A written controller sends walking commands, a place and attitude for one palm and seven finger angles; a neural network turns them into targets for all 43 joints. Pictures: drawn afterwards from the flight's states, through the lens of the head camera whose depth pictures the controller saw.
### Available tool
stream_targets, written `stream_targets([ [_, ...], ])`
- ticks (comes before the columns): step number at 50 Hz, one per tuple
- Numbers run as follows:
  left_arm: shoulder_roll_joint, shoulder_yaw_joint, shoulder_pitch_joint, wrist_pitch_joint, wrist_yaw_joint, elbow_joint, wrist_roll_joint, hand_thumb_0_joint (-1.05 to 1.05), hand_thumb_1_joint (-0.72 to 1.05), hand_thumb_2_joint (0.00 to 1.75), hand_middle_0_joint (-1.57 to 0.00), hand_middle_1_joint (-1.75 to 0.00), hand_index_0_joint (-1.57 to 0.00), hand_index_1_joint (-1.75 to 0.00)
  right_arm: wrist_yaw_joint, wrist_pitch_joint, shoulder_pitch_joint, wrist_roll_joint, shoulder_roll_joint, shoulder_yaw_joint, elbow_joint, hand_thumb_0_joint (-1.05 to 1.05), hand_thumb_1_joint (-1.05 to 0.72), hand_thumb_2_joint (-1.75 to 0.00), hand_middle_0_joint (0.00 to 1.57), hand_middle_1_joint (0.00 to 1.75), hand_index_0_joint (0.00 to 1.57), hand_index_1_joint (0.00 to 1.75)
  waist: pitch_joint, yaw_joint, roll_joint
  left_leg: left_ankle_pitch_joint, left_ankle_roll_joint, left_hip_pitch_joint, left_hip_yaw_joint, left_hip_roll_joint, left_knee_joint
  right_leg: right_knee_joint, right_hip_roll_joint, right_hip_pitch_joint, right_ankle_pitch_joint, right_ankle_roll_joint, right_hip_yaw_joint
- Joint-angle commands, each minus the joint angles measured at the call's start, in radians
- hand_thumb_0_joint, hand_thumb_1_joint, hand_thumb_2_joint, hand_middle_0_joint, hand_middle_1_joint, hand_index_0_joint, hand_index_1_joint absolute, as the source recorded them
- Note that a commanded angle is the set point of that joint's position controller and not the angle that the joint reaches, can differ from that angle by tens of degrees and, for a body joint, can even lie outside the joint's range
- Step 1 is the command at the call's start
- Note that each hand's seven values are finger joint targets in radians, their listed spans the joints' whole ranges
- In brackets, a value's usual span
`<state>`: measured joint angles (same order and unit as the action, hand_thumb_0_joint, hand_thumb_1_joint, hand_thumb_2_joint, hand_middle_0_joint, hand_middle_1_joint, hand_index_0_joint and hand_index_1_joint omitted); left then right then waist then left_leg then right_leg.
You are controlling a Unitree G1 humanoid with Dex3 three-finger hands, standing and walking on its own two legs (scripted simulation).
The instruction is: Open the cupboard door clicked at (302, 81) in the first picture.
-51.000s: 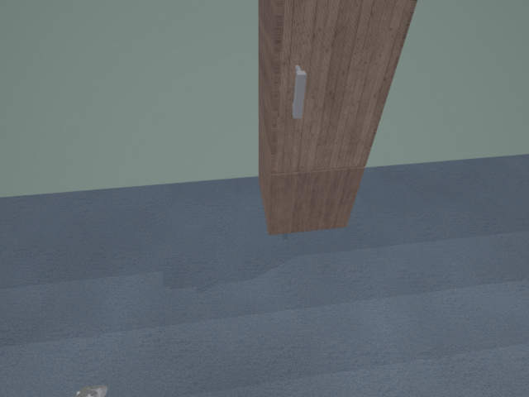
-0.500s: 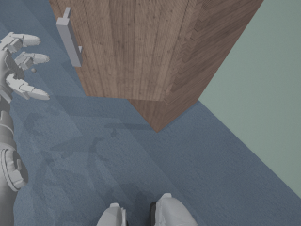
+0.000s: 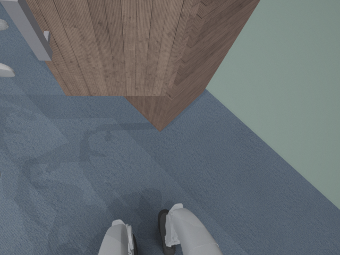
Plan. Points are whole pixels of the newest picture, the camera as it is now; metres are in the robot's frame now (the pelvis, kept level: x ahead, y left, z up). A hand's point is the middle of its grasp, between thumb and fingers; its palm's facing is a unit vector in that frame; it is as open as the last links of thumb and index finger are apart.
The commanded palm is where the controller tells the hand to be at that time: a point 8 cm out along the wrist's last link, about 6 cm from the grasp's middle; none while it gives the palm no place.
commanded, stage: move the hooked fingers beside the handle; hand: left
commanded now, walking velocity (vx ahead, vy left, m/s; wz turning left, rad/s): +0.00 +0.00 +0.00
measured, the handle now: (32, 21) +0.59 +0.21 +0.08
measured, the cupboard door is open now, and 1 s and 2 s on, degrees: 49 49 49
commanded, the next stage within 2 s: slide the fingers in behind the handle in 0.68 s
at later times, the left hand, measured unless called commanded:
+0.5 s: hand out of the picture +0.52 +0.27 +0.08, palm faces -0.05 -1.00 -0.02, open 14.0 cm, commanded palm +0.51 +0.31 +0.08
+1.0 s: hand out of the picture +0.52 +0.26 +0.08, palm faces -0.06 -1.00 +0.00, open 14.0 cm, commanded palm +0.51 +0.30 +0.08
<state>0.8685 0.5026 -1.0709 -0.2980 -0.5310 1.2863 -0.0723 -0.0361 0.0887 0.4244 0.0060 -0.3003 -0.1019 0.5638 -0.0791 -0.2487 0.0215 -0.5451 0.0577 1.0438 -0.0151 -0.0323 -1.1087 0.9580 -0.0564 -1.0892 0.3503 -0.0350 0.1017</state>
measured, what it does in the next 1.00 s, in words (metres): stands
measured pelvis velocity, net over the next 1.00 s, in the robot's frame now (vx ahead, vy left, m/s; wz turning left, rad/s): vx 0.00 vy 0.01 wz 0.02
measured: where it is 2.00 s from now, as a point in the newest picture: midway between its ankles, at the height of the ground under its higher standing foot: (150, 252)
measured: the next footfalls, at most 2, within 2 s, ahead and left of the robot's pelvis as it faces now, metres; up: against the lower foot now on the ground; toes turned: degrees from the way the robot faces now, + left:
none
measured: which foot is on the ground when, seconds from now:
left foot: down 0.00-1.00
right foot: down 0.00-1.00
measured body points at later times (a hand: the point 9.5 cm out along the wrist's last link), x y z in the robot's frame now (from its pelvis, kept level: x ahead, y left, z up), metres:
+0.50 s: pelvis +0.01 +0.01 +0.01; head +0.17 +0.05 +0.43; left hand +0.52 +0.33 +0.09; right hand +0.02 -0.26 -0.08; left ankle -0.03 +0.08 -0.66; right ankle +0.05 -0.11 -0.66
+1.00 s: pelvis +0.00 +0.01 +0.00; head +0.16 +0.05 +0.42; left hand +0.52 +0.32 +0.08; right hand -0.02 -0.26 -0.09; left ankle -0.03 +0.08 -0.66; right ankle +0.05 -0.11 -0.66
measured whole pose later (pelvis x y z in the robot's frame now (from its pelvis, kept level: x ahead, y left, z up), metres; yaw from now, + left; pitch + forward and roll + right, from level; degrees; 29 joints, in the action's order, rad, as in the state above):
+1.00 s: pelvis +0.00 +0.01 +0.00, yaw +1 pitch +26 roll -5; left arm 0.77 0.42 -1.05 -0.30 -0.49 1.29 -0.09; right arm -0.03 0.10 0.41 0.00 -0.29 -0.10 0.59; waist -0.09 -0.23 0.02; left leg -0.54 0.06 1.01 0.01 -0.02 -1.10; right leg 0.94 -0.04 -1.04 0.35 -0.03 0.12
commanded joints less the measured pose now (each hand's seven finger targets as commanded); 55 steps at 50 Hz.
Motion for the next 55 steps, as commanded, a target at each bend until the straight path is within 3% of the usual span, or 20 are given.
stream_targets([
  [1,0.328,0.061,-0.32,-0.036,-0.018,-0.205,-0.034,0.0,-0.5,0.3,-0.3,-1.2,-0.3,-1.2,-0.009,0.004,0.209,-0.003,-0.215,0.078,-0.039,0.0,-0.9,-0.9,0.2,0.3,0.2,0.3,-0.563,0.038,0.196,0.594,-0.03,-0.313,0.089,-0.007,0.123,-0.05,-0.012,0.41,-0.354,0.008,-0.076],
  [5,0.299,0.062,-0.352,-0.073,-0.006,-0.329,-0.05,0.0,-0.5,0.3,-0.3,-1.2,-0.3,-1.2,-0.001,0.007,0.217,0.0,-0.211,0.088,-0.042,0.0,-0.9,-0.9,0.2,0.3,0.2,0.3,-0.624,0.047,0.279,0.718,-0.051,-0.44,0.109,-0.014,0.122,-0.045,-0.017,0.363,-0.363,0.001,-0.066],
  [6,0.324,0.091,-0.361,-0.088,0.001,-0.363,-0.054,0.0,-0.5,0.3,-0.3,-1.2,-0.3,-1.2,0.004,0.007,0.223,0.005,-0.213,0.095,-0.033,0.0,-0.9,-0.9,0.2,0.3,0.2,0.3,-0.669,0.052,0.3,0.774,-0.063,-0.489,0.119,-0.02,0.116,-0.044,-0.018,0.357,-0.374,0.003,-0.064],
  [7,0.287,0.068,-0.34,-0.094,0.002,-0.369,-0.058,0.0,-0.5,0.3,-0.3,-1.2,-0.3,-1.2,0.008,0.008,0.222,0.005,-0.209,0.098,-0.029,0.0,-0.9,-0.9,0.2,0.3,0.2,0.3,-0.666,0.051,0.315,0.817,-0.072,-0.533,0.122,-0.022,0.116,-0.049,-0.022,0.338,-0.377,0.003,-0.06],
  [8,0.281,0.076,-0.314,-0.097,0.005,-0.378,-0.064,0.0,-0.5,0.3,-0.3,-1.2,-0.3,-1.2,0.01,0.009,0.225,0.006,-0.21,0.1,-0.029,0.0,-0.9,-0.9,0.2,0.3,0.2,0.3,-0.666,0.058,0.297,0.844,-0.075,-0.548,0.127,-0.025,0.119,-0.053,-0.023,0.343,-0.379,0.003,-0.056],
  [10,0.225,0.048,-0.28,-0.086,0.001,-0.336,-0.078,0.0,-0.5,0.3,-0.3,-1.2,-0.3,-1.2,0.014,0.013,0.22,0.001,-0.206,0.1,-0.025,0.0,-0.9,-0.9,0.2,0.3,0.2,0.3,-0.605,0.049,0.268,0.847,-0.073,-0.542,0.125,-0.025,0.126,-0.066,-0.027,0.329,-0.375,0.002,-0.051],
  [14,0.145,-0.029,-0.223,-0.023,0.003,-0.198,-0.052,0.0,-0.5,0.3,-0.3,-1.2,-0.3,-1.2,0.01,0.025,0.205,-0.006,-0.201,0.093,-0.026,0.0,-0.9,-0.9,0.2,0.3,0.2,0.3,-0.435,0.032,0.202,0.674,-0.047,-0.402,0.1,-0.011,0.153,-0.089,-0.02,0.329,-0.32,0.011,-0.053],
  [17,0.16,-0.025,-0.264,-0.039,0.019,-0.219,-0.045,0.0,-0.5,0.3,-0.3,-1.2,-0.3,-1.2,0.003,0.025,0.204,-0.002,-0.201,0.093,-0.026,0.0,-0.9,-0.9,0.2,0.3,0.2,0.3,-0.44,0.03,0.207,0.684,-0.057,-0.419,0.108,-0.012,0.152,-0.08,-0.017,0.311,-0.312,0.007,-0.05],
  [21,0.14,-0.018,-0.341,-0.12,0.026,-0.369,-0.075,0.0,-0.5,0.3,-0.3,-1.2,-0.3,-1.2,0.01,0.019,0.2,0.008,-0.197,0.105,-0.021,0.0,-0.9,-0.9,0.2,0.3,0.2,0.3,-0.593,0.042,0.299,0.846,-0.095,-0.59,0.14,-0.025,0.128,-0.057,-0.018,0.276,-0.334,0.0,-0.046],
  [23,0.15,0.001,-0.332,-0.133,0.026,-0.364,-0.087,0.0,-0.5,0.3,-0.3,-1.2,-0.3,-1.2,0.011,0.016,0.192,0.006,-0.2,0.109,-0.018,0.0,-0.9,-0.9,0.2,0.3,0.2,0.3,-0.605,0.039,0.253,0.846,-0.094,-0.588,0.141,-0.026,0.122,-0.06,-0.021,0.295,-0.341,0.002,-0.048],
  [25,0.177,0.024,-0.332,-0.127,0.03,-0.336,-0.085,0.0,-0.5,0.3,-0.3,-1.2,-0.3,-1.2,0.008,0.013,0.188,0.004,-0.2,0.106,-0.018,0.0,-0.9,-0.9,0.2,0.3,0.2,0.3,-0.579,0.042,0.224,0.795,-0.08,-0.521,0.131,-0.018,0.125,-0.058,-0.019,0.336,-0.351,-0.001,-0.053],
  [29,0.164,-0.014,-0.282,-0.064,0.046,-0.201,-0.041,0.0,-0.5,0.3,-0.3,-1.2,-0.3,-1.2,0.004,0.02,0.175,-0.005,-0.195,0.091,-0.024,0.0,-0.9,-0.9,0.2,0.3,0.2,0.3,-0.439,0.036,0.194,0.629,-0.057,-0.377,0.103,-0.004,0.147,-0.073,-0.012,0.343,-0.3,0.006,-0.058],
  [31,0.215,0.016,-0.272,-0.067,0.051,-0.206,-0.027,0.0,-0.5,0.3,-0.3,-1.2,-0.3,-1.2,0.0,0.017,0.175,-0.003,-0.197,0.09,-0.032,0.0,-0.9,-0.9,0.2,0.3,0.2,0.3,-0.478,0.051,0.197,0.635,-0.058,-0.369,0.103,0.0,0.143,-0.063,-0.01,0.368,-0.315,0.003,-0.06],
  [35,0.208,0.01,-0.343,-0.11,0.034,-0.271,-0.051,0.0,-0.5,0.3,-0.3,-1.2,-0.3,-1.2,-0.002,0.006,0.175,-0.001,-0.195,0.088,-0.037,0.0,-0.9,-0.9,0.2,0.3,0.2,0.3,-0.536,0.034,0.213,0.636,-0.059,-0.388,0.108,-0.003,0.127,-0.05,-0.013,0.368,-0.325,-0.001,-0.065],
  [38,0.239,0.036,-0.36,-0.135,0.009,-0.32,-0.066,0.0,-0.5,0.3,-0.3,-1.2,-0.3,-1.2,0.001,0.001,0.179,0.002,-0.205,0.096,-0.024,0.0,-0.9,-0.9,0.2,0.3,0.2,0.3,-0.63,0.045,0.262,0.699,-0.075,-0.475,0.124,-0.011,0.12,-0.046,-0.015,0.358,-0.326,-0.001,-0.064],
  [42,0.116,-0.059,-0.341,-0.087,-0.005,-0.21,-0.068,0.0,-0.5,0.3,-0.3,-1.2,-0.3,-1.2,0.002,0.006,0.178,-0.006,-0.201,0.089,-0.001,0.0,-0.9,-0.9,0.2,0.3,0.2,0.3,-0.475,0.01,0.229,0.611,-0.068,-0.439,0.131,-0.014,0.136,-0.072,-0.016,0.257,-0.235,0.007,-0.049],
  [45,0.116,-0.069,-0.367,-0.048,0.016,-0.174,-0.054,0.0,-0.5,0.3,-0.3,-1.2,-0.3,-1.2,-0.006,0.002,0.185,-0.008,-0.203,0.082,-0.007,0.0,-0.9,-0.9,0.2,0.3,0.2,0.3,-0.428,-0.001,0.195,0.503,-0.049,-0.363,0.123,-0.003,0.152,-0.079,-0.011,0.264,-0.199,0.003,-0.049],
  [48,0.158,-0.045,-0.406,-0.056,0.047,-0.205,-0.042,0.0,-0.5,0.3,-0.3,-1.2,-0.3,-1.2,-0.005,-0.006,0.197,-0.002,-0.2,0.081,-0.005,0.0,-0.9,-0.9,0.2,0.3,0.2,0.3,-0.477,0.002,0.208,0.485,-0.047,-0.349,0.117,-0.003,0.144,-0.072,-0.009,0.29,-0.206,0.004,-0.058],
  [51,0.228,0.014,-0.415,-0.102,0.068,-0.275,-0.037,0.0,-0.5,0.3,-0.3,-1.2,-0.3,-1.2,0.001,-0.012,0.198,0.007,-0.2,0.083,-0.012,0.0,-0.9,-0.9,0.2,0.3,0.2,0.3,-0.579,0.029,0.252,0.542,-0.055,-0.373,0.114,-0.001,0.125,-0.048,-0.009,0.332,-0.257,-0.003,-0.067],
  [55,0.18,-0.005,-0.369,-0.116,0.077,-0.294,-0.041,0.0,-0.5,0.3,-0.3,-1.2,-0.3,-1.2,0.01,-0.009,0.197,0.005,-0.197,0.088,-0.022,0.0,-0.9,-0.9,0.2,0.3,0.2,0.3,-0.589,0.035,0.257,0.616,-0.06,-0.418,0.117,-0.004,0.129,-0.047,-0.013,0.34,-0.289,-0.003,-0.061],
])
